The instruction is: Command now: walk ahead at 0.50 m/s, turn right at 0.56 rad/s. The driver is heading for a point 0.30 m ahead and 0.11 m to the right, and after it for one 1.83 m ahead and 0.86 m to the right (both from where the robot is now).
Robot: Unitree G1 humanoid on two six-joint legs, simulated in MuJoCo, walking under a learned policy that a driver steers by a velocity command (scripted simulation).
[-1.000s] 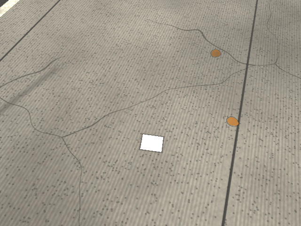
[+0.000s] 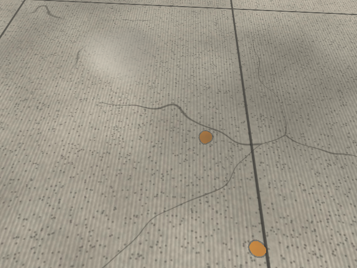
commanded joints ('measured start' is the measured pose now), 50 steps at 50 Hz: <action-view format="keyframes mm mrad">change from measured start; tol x32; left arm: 1 -20 34 12 -94 3 -2 -7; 50 -21 53 19 -116 -2 4 0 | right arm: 1 -5 -124 -33 -28 0 -19 0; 50 0 -126 -27 -18 2 -11 0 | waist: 1 -1 155 21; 13 -61 126 67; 19 126 -130 -412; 50 -13 175 18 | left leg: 1 105 281 -210 -237 140 174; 12 275 306 57 -194 343 113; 16 254 270 157 232 854 52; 17 17 233 159 523 614 10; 18 -443 31 92 885 -346 -50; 19 -536 18 -137 998 -398 -36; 32 -302 61 -95 247 256 -93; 40 -29 29 -107 34 126 -6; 43 597 460 -846 -83 -322 242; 50 115 279 -244 -224 46 155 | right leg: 1 -189 -83 40 -15 89 19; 16 278 94 -180 -593 202 -137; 19 966 -306 777 -838 -45 -407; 27 317 -121 258 -928 452 -296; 39 387 -101 372 -755 242 -176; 43 -217 92 124 64 -251 -14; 50 -157 -73 45 4 48 7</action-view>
